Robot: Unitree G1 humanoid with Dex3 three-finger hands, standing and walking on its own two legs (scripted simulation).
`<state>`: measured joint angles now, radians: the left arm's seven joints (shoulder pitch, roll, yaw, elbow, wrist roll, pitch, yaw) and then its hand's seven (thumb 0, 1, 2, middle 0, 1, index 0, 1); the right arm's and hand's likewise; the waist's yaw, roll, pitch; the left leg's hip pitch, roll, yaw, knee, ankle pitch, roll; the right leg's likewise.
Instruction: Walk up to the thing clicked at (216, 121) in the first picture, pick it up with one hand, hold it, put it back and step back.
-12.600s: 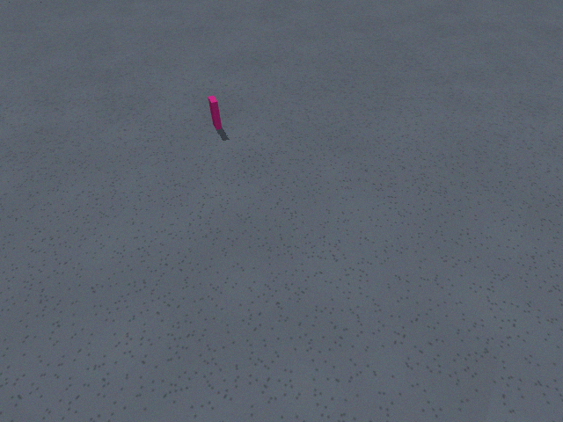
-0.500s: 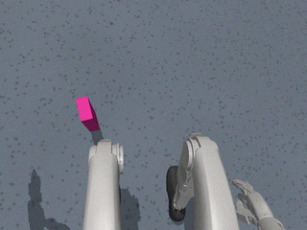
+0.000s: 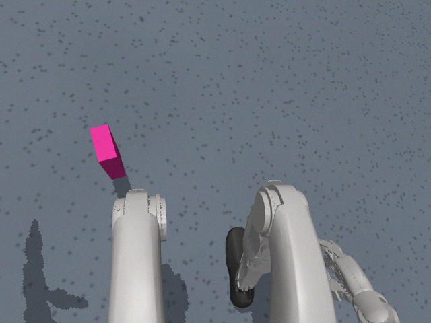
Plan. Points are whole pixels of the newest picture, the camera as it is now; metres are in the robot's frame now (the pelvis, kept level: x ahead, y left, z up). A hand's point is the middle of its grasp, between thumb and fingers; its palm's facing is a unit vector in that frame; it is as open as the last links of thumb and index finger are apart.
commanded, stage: approach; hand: left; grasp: from the side
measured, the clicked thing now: (110, 155) +0.44 +0.22 -0.26
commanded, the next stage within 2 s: close in in 0.26 s
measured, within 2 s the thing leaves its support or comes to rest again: neither
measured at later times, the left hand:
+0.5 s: hand (67, 162) +0.41 +0.29 -0.21, palm faces +0.10 -0.99 +0.04, open 17.3 cm
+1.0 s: hand (98, 162) +0.41 +0.24 -0.22, palm faces +0.17 -0.98 +0.05, open 17.6 cm
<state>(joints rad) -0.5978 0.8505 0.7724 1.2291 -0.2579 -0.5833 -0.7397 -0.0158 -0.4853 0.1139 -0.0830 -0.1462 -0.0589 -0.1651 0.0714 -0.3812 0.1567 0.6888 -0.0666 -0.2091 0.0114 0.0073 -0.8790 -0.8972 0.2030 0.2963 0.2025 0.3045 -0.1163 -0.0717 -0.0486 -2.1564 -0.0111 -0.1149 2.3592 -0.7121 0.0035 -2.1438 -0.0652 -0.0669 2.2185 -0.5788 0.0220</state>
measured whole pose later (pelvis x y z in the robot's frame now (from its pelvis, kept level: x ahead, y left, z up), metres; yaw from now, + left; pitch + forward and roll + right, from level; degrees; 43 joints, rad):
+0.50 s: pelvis -0.01 +0.01 -0.06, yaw -6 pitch +17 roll -15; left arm -0.61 0.81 0.65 1.42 -0.18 -0.95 -0.49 -0.02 -0.55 0.08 -0.07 -0.16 -0.07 -0.16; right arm -0.12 -0.38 0.39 0.63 -0.25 -0.11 0.08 0.00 -0.90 -0.90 0.20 0.30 0.20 0.30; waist -0.22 -0.20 0.20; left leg -2.21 -0.02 -0.25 2.62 -0.72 0.01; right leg -2.13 -0.04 -0.17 2.36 -0.54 0.05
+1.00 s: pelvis -0.02 +0.02 -0.07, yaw -8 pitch +10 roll -18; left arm -0.59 0.74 0.52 1.47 -0.11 -1.14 -0.12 -0.02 -0.61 0.03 -0.06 -0.11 -0.08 -0.09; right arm -0.11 -0.40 0.47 0.59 -0.34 -0.05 0.15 0.00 -0.91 -0.90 0.20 0.30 0.20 0.30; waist -0.26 -0.24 0.26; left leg -2.18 -0.02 -0.31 2.66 -0.69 0.03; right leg -2.06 -0.01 -0.22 2.34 -0.49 0.06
